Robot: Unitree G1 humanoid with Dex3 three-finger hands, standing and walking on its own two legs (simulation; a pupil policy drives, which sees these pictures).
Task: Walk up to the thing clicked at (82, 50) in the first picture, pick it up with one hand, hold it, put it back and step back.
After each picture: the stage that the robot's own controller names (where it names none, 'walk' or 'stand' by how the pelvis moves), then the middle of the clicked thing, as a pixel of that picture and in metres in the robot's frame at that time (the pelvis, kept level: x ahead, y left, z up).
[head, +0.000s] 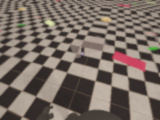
stand; (82, 52) +1.27 +0.20 -0.65
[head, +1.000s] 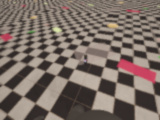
walk; (85, 60) +1.17 +0.22 -0.65
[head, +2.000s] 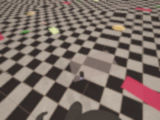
walk; (81, 77) +0.69 +0.19 -0.65
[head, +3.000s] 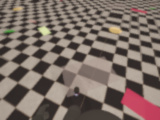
stand; (76, 92) +0.41 +0.16 -0.63
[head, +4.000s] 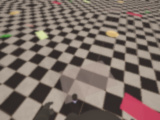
stand; (75, 99) +0.35 +0.15 -0.66
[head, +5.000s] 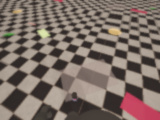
stand; (74, 97) +0.35 +0.18 -0.65
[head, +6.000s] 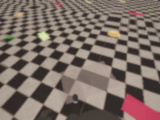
stand; (75, 99) +0.35 +0.17 -0.66
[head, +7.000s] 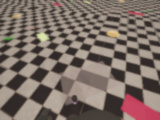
stand; (75, 100) +0.34 +0.18 -0.66
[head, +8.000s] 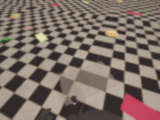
stand; (74, 101) +0.33 +0.18 -0.66
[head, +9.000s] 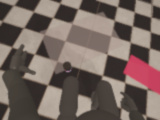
go down; (68, 68) +0.39 +0.19 -0.35
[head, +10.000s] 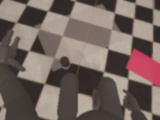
go down; (65, 64) +0.40 +0.21 -0.28
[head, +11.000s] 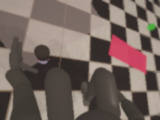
close in; (43, 57) +0.40 +0.25 -0.16
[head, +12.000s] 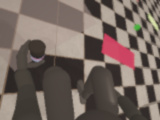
close; (37, 55) +0.40 +0.26 -0.15
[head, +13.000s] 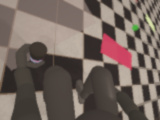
lift; (37, 55) +0.38 +0.26 -0.16
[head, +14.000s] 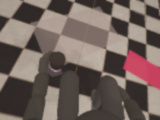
lift; (56, 65) +0.32 +0.25 -0.03
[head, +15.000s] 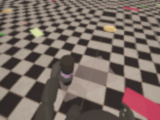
hold; (67, 72) +0.31 +0.16 +0.09
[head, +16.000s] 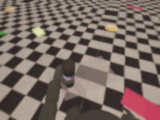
hold; (69, 75) +0.30 +0.16 +0.05
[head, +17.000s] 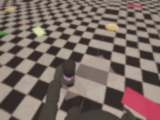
hold; (69, 75) +0.30 +0.16 +0.05
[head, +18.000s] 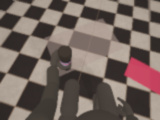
crouch; (66, 60) +0.40 +0.18 -0.04
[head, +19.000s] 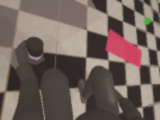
lower; (36, 53) +0.41 +0.26 -0.16
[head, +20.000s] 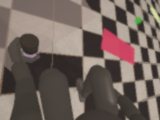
lower; (30, 51) +0.42 +0.28 -0.16
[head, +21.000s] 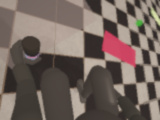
lower; (32, 53) +0.41 +0.28 -0.16
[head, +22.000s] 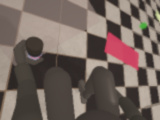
lower; (34, 53) +0.40 +0.28 -0.16
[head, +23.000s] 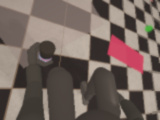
loosen; (45, 55) +0.39 +0.24 -0.14
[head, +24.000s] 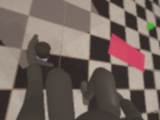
withdraw; (42, 55) +0.40 +0.26 -0.17
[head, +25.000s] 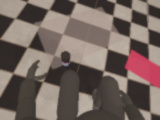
walk; (66, 61) +0.43 +0.23 -0.23
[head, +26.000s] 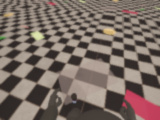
stand; (74, 99) +0.35 +0.16 -0.58
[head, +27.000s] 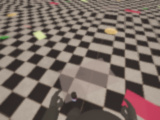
stand; (74, 97) +0.37 +0.18 -0.60
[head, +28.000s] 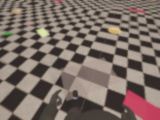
stand; (75, 95) +0.37 +0.17 -0.61
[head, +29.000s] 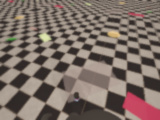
walk; (76, 97) +0.38 +0.17 -0.65
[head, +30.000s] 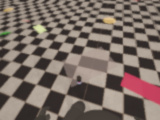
walk; (79, 81) +0.53 +0.19 -0.64
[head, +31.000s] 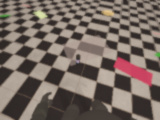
walk; (78, 60) +0.87 +0.18 -0.63
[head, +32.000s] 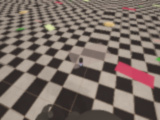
stand; (81, 63) +0.99 +0.21 -0.64
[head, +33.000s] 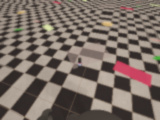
stand; (79, 63) +1.00 +0.22 -0.66
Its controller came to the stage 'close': yes
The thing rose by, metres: 0.68
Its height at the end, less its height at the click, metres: +0.00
